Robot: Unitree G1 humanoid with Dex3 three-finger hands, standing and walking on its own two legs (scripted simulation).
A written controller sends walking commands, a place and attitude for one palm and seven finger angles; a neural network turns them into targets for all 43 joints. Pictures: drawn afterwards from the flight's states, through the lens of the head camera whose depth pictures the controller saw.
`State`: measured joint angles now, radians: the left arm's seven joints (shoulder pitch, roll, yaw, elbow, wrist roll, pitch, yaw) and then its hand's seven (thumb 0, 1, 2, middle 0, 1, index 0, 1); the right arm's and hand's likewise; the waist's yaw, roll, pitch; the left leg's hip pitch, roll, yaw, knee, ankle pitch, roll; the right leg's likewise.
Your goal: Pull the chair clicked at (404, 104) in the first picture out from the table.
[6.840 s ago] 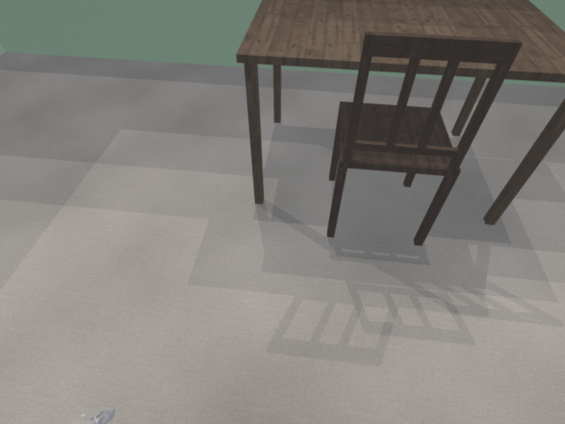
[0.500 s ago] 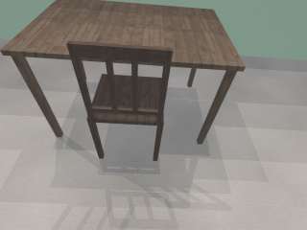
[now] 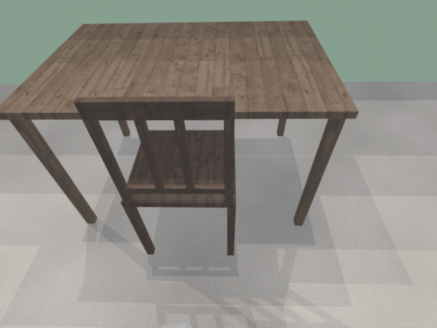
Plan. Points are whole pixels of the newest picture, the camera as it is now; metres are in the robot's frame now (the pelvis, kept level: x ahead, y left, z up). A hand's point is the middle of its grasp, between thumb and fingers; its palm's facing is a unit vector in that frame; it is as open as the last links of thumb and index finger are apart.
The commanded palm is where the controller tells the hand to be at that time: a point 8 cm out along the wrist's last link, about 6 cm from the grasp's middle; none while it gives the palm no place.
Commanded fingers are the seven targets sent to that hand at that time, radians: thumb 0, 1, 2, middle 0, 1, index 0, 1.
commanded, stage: take the last steps up to it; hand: left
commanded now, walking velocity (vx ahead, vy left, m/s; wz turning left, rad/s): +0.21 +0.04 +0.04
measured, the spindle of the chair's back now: (150, 156) +0.60 +0.25 -0.10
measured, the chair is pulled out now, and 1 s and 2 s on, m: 0.00 0.00 0.00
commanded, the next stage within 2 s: come to a stop and stand still in 0.16 s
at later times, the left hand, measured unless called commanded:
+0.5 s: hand out of the picture +0.16 +0.24 -0.19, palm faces +0.04 -0.98 -0.19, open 7.4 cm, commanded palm none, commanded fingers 0.00 0.90 0.90 -0.20 -0.30 -0.20 -0.30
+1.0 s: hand (133, 325) +0.17 +0.20 -0.16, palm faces +0.03 -0.96 -0.26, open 7.3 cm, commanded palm none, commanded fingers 0.00 0.90 0.90 -0.20 -0.30 -0.20 -0.30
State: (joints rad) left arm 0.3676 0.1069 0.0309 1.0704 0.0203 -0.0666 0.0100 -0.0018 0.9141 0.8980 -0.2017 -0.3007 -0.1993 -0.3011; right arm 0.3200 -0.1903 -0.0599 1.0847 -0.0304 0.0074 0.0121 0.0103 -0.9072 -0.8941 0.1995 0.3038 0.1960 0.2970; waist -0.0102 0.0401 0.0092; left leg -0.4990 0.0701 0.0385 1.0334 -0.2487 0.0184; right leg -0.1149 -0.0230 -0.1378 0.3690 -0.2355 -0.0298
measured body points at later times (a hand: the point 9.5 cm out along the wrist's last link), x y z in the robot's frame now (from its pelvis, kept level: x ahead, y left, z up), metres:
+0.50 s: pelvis +0.13 +0.06 +0.00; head +0.15 +0.08 +0.44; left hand +0.16 +0.30 -0.17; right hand +0.20 -0.17 -0.15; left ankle +0.15 +0.15 -0.75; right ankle +0.12 -0.08 -0.69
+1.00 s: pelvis +0.10 +0.01 +0.00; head +0.13 -0.01 +0.44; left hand +0.17 +0.25 -0.14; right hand +0.14 -0.23 -0.17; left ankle +0.07 +0.16 -0.70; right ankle +0.12 -0.09 -0.75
